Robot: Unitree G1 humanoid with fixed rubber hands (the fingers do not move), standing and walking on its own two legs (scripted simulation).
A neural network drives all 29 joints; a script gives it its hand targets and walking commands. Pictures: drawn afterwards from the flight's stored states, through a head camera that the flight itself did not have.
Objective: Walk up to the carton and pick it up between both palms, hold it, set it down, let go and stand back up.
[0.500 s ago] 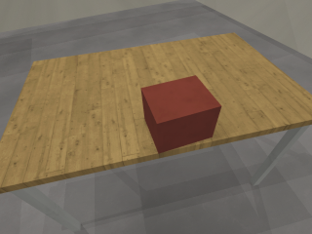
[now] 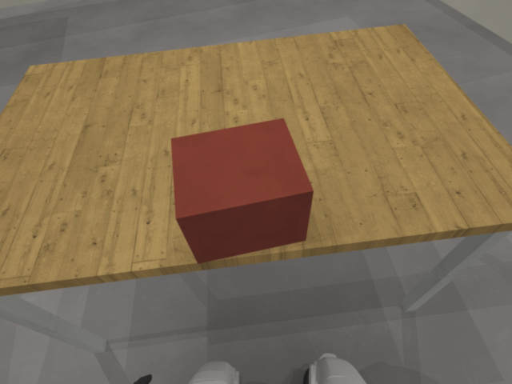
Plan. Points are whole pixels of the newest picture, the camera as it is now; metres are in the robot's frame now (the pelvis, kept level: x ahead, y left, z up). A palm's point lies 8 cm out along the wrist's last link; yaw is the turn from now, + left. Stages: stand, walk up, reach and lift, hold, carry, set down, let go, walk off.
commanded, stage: walk up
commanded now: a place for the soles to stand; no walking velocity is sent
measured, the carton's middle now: (240, 191) +0.43 +0.05 +0.03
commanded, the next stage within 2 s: none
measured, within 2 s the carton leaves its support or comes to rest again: neither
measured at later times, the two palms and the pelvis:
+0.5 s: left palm out of the picture +0.05 +0.25 -0.11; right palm out of the picture +0.12 -0.23 -0.09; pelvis +0.01 -0.01 +0.02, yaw +15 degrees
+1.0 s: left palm out of the picture -0.02 +0.21 -0.11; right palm out of the picture +0.14 -0.24 -0.10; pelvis +0.02 -0.03 +0.02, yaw +18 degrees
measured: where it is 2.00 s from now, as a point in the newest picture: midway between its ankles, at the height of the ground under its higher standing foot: outside the picture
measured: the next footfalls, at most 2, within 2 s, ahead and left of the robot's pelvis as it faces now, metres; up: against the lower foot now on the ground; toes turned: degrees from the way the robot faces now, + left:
left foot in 0.30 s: +0.05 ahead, +0.11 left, +0.00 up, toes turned +17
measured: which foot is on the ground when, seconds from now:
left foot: up 0.00-0.28, down 0.30-1.00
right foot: down 0.00-1.00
